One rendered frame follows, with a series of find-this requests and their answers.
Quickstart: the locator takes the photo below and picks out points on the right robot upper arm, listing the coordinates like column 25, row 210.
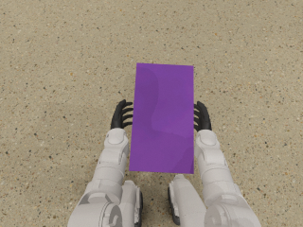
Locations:
column 227, row 215

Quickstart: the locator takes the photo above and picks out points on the robot left forearm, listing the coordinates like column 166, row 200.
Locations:
column 106, row 184

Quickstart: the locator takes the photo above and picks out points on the left robot upper arm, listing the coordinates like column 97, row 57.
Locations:
column 97, row 214

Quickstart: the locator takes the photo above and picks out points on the robot left shin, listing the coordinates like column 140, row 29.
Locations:
column 136, row 212

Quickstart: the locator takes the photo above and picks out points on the left robot thigh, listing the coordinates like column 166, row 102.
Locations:
column 130, row 201

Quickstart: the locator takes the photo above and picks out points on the robot left hand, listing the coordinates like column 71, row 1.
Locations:
column 118, row 117

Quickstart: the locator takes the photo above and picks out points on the robot right forearm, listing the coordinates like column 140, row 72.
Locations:
column 215, row 174

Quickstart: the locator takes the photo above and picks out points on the robot right hand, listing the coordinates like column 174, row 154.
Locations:
column 203, row 119

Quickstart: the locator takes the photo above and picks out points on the carton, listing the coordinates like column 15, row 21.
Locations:
column 163, row 119

